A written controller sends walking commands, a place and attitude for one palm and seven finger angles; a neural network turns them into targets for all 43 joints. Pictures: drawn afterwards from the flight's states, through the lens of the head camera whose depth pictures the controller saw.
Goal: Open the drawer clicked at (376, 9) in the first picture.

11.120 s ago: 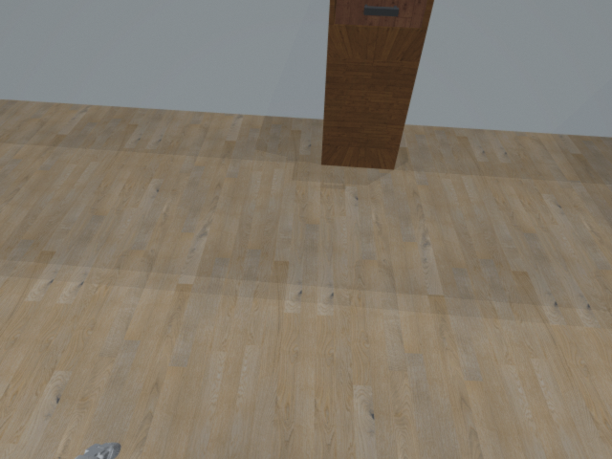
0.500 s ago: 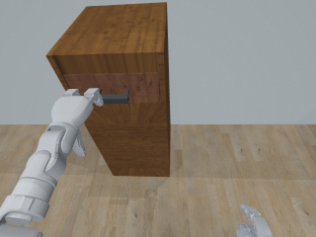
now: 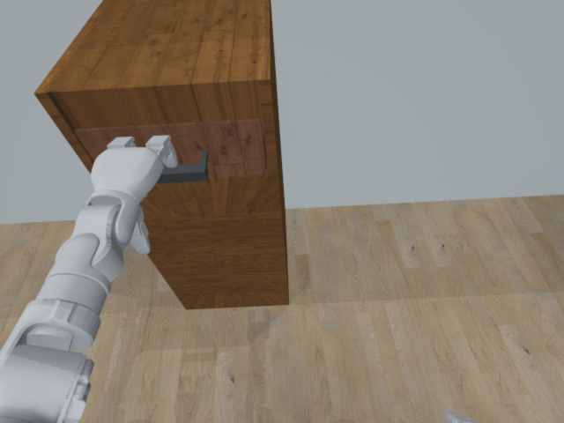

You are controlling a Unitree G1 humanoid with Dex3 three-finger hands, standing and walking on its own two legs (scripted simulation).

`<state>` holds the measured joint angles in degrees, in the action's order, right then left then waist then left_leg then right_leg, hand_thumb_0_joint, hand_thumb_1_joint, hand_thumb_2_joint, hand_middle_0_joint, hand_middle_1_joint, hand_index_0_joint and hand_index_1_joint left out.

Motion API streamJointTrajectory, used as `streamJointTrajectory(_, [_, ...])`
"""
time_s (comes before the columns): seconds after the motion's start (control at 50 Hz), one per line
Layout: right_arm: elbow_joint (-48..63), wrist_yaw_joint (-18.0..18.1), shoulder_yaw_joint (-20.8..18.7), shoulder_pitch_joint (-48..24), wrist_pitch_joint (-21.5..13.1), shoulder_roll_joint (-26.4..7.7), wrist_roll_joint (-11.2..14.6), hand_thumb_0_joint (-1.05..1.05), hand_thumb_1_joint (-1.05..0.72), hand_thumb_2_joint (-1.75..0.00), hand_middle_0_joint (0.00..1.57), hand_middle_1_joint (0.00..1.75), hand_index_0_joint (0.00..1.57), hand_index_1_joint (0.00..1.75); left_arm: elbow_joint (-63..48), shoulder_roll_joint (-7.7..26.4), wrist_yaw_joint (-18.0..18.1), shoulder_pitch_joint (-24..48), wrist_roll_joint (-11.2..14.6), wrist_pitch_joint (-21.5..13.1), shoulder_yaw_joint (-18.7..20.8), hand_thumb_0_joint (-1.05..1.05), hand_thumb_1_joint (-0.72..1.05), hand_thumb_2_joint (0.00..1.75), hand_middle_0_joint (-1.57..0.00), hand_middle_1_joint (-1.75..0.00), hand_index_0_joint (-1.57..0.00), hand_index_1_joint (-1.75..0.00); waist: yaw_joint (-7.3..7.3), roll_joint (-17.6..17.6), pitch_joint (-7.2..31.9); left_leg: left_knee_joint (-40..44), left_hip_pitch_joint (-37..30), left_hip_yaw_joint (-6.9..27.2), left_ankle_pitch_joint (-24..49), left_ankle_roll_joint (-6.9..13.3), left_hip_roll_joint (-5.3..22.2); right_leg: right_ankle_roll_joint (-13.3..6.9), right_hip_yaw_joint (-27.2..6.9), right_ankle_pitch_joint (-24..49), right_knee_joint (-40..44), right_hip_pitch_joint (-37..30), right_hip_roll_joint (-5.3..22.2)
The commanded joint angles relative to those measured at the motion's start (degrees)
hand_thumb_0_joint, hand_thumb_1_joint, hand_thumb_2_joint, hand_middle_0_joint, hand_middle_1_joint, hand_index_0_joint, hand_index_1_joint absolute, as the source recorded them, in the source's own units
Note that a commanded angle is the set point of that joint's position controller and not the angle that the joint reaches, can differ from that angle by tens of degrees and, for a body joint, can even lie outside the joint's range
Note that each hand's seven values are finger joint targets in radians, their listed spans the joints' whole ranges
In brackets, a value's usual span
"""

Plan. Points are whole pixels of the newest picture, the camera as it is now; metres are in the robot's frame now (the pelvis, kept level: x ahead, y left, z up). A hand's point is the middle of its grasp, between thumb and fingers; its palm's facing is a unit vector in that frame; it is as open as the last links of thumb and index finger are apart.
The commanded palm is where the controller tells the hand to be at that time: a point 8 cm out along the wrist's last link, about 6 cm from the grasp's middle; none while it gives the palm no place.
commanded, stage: move the hooked fingers above the handle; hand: left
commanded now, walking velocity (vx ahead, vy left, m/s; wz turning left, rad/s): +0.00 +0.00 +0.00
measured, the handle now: (175, 165) +0.55 +0.24 +0.02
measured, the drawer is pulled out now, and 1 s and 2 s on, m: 0.00 0.00 0.00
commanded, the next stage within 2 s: lower the fingers behind the handle in 1.36 s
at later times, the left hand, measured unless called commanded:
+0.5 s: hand (157, 170) +0.48 +0.24 +0.07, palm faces -0.02 +0.00 -1.00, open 13.8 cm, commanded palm +0.47 +0.25 +0.13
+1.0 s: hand (154, 167) +0.49 +0.25 +0.07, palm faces -0.02 -0.01 -1.00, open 13.8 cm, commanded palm +0.48 +0.25 +0.13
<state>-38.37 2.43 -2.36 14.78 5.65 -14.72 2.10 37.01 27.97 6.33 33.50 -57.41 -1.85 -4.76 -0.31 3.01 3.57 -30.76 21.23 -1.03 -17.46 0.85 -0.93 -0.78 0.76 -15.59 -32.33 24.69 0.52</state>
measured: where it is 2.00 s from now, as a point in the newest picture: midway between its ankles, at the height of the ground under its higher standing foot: outside the picture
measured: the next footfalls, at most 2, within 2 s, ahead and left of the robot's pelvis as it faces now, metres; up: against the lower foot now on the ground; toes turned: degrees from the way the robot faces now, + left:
none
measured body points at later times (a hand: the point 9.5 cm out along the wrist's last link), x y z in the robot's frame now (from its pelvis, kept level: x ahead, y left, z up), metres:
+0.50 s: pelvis +0.01 +0.00 -0.01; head +0.08 -0.01 +0.44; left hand +0.48 +0.24 +0.13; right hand +0.04 -0.27 -0.14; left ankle -0.03 +0.11 -0.73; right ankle +0.00 -0.11 -0.73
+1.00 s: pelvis +0.01 +0.01 -0.01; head +0.09 +0.00 +0.43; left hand +0.49 +0.25 +0.13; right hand +0.01 -0.27 -0.14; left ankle -0.03 +0.11 -0.73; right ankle +0.00 -0.11 -0.73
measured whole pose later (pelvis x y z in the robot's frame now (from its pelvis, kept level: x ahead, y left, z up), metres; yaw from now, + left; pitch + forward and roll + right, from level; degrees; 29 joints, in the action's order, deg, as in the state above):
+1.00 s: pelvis +0.01 +0.01 -0.01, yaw -1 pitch +16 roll -1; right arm -40.5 1.2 -3.4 21.8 6.6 -15.0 0.5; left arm 58.1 32.5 11.4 48.3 -61.0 -4.1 -0.2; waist 5.4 2.8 6.7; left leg -36.6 32.1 -1.8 -20.2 1.4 0.3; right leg -0.2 0.0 -16.0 -34.7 34.4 -0.7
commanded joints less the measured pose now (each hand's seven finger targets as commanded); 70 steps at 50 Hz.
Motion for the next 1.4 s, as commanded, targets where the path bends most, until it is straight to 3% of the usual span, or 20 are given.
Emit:
streamJointTrajectory(0.0, [6.33,0.17,-2.50,0.76,-1.97,-7.59,-0.60,0.00,-0.90,-0.90,0.20,0.30,0.20,0.30,-6.93,16.25,2.90,25.52,-0.28,-0.26,8.21,0.00,-0.50,0.30,-0.30,-1.20,-0.30,-1.20,-0.20,-2.83,20.54,1.29,-4.42,-0.38,21.85,1.47,-1.14,-1.71,0.39,18.70,1.25,-12.49,-1.58])
streamJointTrajectory(0.1, [6.21,0.16,-2.48,2.05,-1.41,-8.01,-0.66,0.00,-0.90,-0.90,0.20,0.30,0.20,0.30,-1.85,17.90,3.09,28.29,-1.31,-0.61,8.87,0.00,-0.50,0.30,-0.30,-1.20,-0.30,-1.20,0.65,-3.11,19.32,0.60,-1.85,-0.84,21.54,1.47,-0.87,-1.58,0.45,19.35,0.52,-11.18,-1.59])
streamJointTrajectory(0.18, [6.22,-0.24,-3.10,3.78,-1.34,-7.80,-0.94,0.00,-0.90,-0.90,0.20,0.30,0.20,0.30,-2.82,15.18,3.22,31.62,-1.29,-2.00,6.30,0.00,-0.50,0.30,-0.30,-1.20,-0.30,-1.20,1.69,-0.57,22.88,-0.98,-3.87,-0.64,24.11,1.54,-0.78,-1.55,0.14,20.38,-0.12,-9.82,-1.77])
streamJointTrajectory(0.26, [4.90,-0.19,-3.30,5.72,-1.07,-8.27,-1.15,0.00,-0.90,-0.90,0.20,0.30,0.20,0.30,1.60,15.19,3.98,34.92,-1.81,-2.46,5.90,0.00,-0.50,0.30,-0.30,-1.20,-0.30,-1.20,3.65,-2.37,20.66,-1.65,-2.23,-0.14,22.49,1.54,-0.62,-1.52,0.46,18.44,-0.13,-6.69,-2.09])
streamJointTrajectory(0.34, [3.90,-0.26,-3.43,7.72,-1.07,-8.52,-1.37,0.00,-0.90,-0.90,0.20,0.30,0.20,0.30,3.72,17.77,5.56,39.63,-2.59,-2.57,7.09,0.00,-0.50,0.30,-0.30,-1.20,-0.30,-1.20,4.17,-0.26,23.43,-2.64,-1.87,0.01,22.25,1.43,-0.73,-1.58,0.18,18.38,-0.99,-5.81,-2.19])
streamJointTrajectory(0.4, [3.24,-0.54,-3.78,9.08,-1.09,-8.49,-1.64,0.00,-0.90,-0.90,0.20,0.30,0.20,0.30,5.28,16.72,6.47,41.69,-2.85,-2.39,6.41,0.00,-0.50,0.30,-0.30,-1.20,-0.30,-1.20,4.75,1.59,25.39,-3.71,-2.49,0.11,24.98,1.30,-0.49,-1.57,0.25,19.80,-1.68,-4.90,-2.35])
streamJointTrajectory(0.46, [2.58,-0.51,-3.55,10.17,-0.77,-9.17,-1.83,0.00,-0.90,-0.90,0.20,0.30,0.20,0.30,9.40,19.06,6.92,43.42,-3.34,-1.29,7.60,0.00,-0.50,0.30,-0.30,-1.20,-0.30,-1.20,5.68,-0.41,24.64,-3.98,0.25,0.10,24.05,1.34,-0.41,-1.45,0.32,19.94,-1.77,-4.90,-2.46])
streamJointTrajectory(0.58, [2.45,-0.43,-3.63,12.12,-0.65,-9.61,-2.07,0.00,-0.90,-0.90,0.20,0.30,0.20,0.30,12.67,21.84,6.29,43.40,-3.82,-0.83,9.07,0.00,-0.50,0.30,-0.30,-1.20,-0.30,-1.20,5.43,-0.13,28.19,-4.69,1.68,-0.60,25.81,1.57,-0.18,-1.04,-0.26,23.44,-2.33,-7.30,-2.38])
streamJointTrajectory(0.68, [2.72,-0.46,-3.76,12.77,-0.53,-9.63,-2.13,0.00,-0.90,-0.90,0.20,0.30,0.20,0.30,12.09,21.22,5.78,41.43,-3.65,-2.18,8.96,0.00,-0.50,0.30,-0.30,-1.20,-0.30,-1.20,5.02,0.86,27.99,-4.60,1.39,-0.68,26.67,1.58,0.23,-1.06,-0.17,23.03,-2.11,-6.67,-2.57])
streamJointTrajectory(0.76, [2.58,-0.36,-3.73,12.74,-0.41,-9.87,-2.09,0.00,-0.90,-0.90,0.20,0.30,0.20,0.30,11.33,23.37,6.42,41.34,-3.71,-2.87,10.66,0.00,-0.50,0.30,-0.30,-1.20,-0.30,-1.20,5.12,-0.61,26.61,-4.21,3.08,-0.74,24.37,1.69,0.19,-1.11,-0.10,21.74,-1.76,-6.94,-2.63])
streamJointTrajectory(0.82, [2.72,-0.42,-3.99,12.42,-0.50,-9.64,-2.12,0.00,-0.90,-0.90,0.20,0.30,0.20,0.30,9.39,23.32,7.29,40.42,-3.78,-3.12,10.91,0.00,-0.50,0.30,-0.30,-1.20,-0.30,-1.20,4.57,1.89,28.06,-4.24,1.25,-0.84,25.43,1.63,0.23,-1.09,-0.10,21.61,-1.85,-6.51,-2.64])
streamJointTrajectory(0.94, [1.90,-0.85,-4.06,12.12,-0.60,-9.51,-1.90,0.00,-0.90,-0.90,0.20,0.30,0.20,0.30,9.06,18.10,7.44,42.28,-3.09,-1.92,6.64,0.00,-0.50,0.30,-0.30,-1.20,-0.30,-1.20,6.02,2.56,25.44,-3.80,-1.53,-0.03,25.36,1.38,0.58,-1.12,0.65,18.79,-0.92,-2.97,-2.86])
streamJointTrajectory(0.98, [1.45,-0.59,-3.85,12.27,-0.52,-9.73,-1.67,0.00,-0.90,-0.90,0.20,0.30,0.20,0.30,10.73,19.64,7.24,43.84,-3.24,-1.50,7.19,0.00,-0.50,0.30,-0.30,-1.20,-0.30,-1.20,6.60,0.79,24.12,-3.54,-0.39,0.14,22.59,1.50,0.46,-1.08,0.51,17.32,-0.51,-2.85,-2.80])
streamJointTrajectory(1.02, [1.41,-0.34,-3.58,11.98,-0.74,-9.63,-1.52,0.00,-0.90,-0.90,0.20,0.30,0.20,0.30,12.32,17.03,6.98,45.70,-3.30,-0.94,4.62,0.00,-0.50,0.30,-0.30,-1.20,-0.30,-1.20,7.80,-0.10,21.68,-3.06,0.11,0.35,19.67,1.57,0.38,-1.04,0.74,15.15,0.08,-1.02,-2.73])
streamJointTrajectory(1.06, [1.18,-0.03,-3.49,12.30,-0.91,-9.87,-1.63,0.00,-0.90,-0.90,0.20,0.30,0.20,0.30,12.84,18.96,6.78,47.37,-3.29,-1.25,5.94,0.00,-0.50,0.30,-0.30,-1.20,-0.30,-1.20,7.91,-0.40,22.64,-3.30,0.06,0.34,19.05,1.69,0.31,-1.11,0.36,14.86,0.22,-1.55,-2.62])
streamJointTrajectory(1.14, [1.86,-0.29,-3.44,12.37,-1.24,-9.20,-2.02,0.00,-0.90,-0.90,0.20,0.30,0.20,0.30,11.78,18.42,6.73,47.35,-3.80,-2.08,5.96,0.00,-0.50,0.30,-0.30,-1.20,-0.30,-1.20,6.67,3.94,26.56,-4.48,-2.43,0.62,24.43,1.08,0.27,-1.32,0.61,17.39,-1.49,-1.51,-2.63])
streamJointTrajectory(1.18, [1.87,-0.30,-3.39,12.61,-0.94,-9.37,-2.17,0.00,-0.90,-0.90,0.20,0.30,0.20,0.30,13.29,20.07,6.74,45.65,-3.83,-1.98,7.70,0.00,-0.50,0.30,-0.30,-1.20,-0.30,-1.20,6.22,1.61,27.19,-4.85,-1.47,0.64,26.48,1.11,0.43,-1.20,0.66,19.28,-2.05,-2.76,-2.68])
streamJointTrajectory(1.24, [2.30,-0.73,-3.36,11.90,-0.80,-9.32,-2.15,0.00,-0.90,-0.90,0.20,0.30,0.20,0.30,13.46,17.36,6.80,44.06,-3.83,-1.03,6.01,0.00,-0.50,0.30,-0.30,-1.20,-0.30,-1.20,6.01,1.16,25.47,-4.57,-0.72,0.21,26.33,1.02,0.66,-1.11,0.99,19.32,-1.90,-2.37,-2.64])
streamJointTrajectory(1.3, [2.77,-0.59,-3.03,11.56,-0.53,-9.64,-1.88,0.00,-0.90,-0.90,0.20,0.30,0.20,0.30,14.27,19.08,6.70,44.05,-3.96,-0.31,6.69,0.00,-0.50,0.30,-0.30,-1.20,-0.30,-1.20,6.05,-0.43,24.30,-4.07,1.80,-0.18,22.98,1.34,0.33,-1.05,0.59,18.90,-1.56,-3.51,-2.58])
streamJointTrajectory(1.38, [3.09,-0.06,-3.33,11.67,-0.50,-9.55,-2.06,0.00,-0.90,-0.90,0.20,0.30,0.20,0.30,11.17,23.13,6.74,43.06,-3.97,-1.62,10.02,0.00,-0.50,0.30,-0.30,-1.20,-0.30,-1.20,5.18,0.48,28.28,-4.39,1.11,-0.54,25.13,1.59,0.11,-0.97,-0.07,22.02,-1.96,-7.09,-2.39])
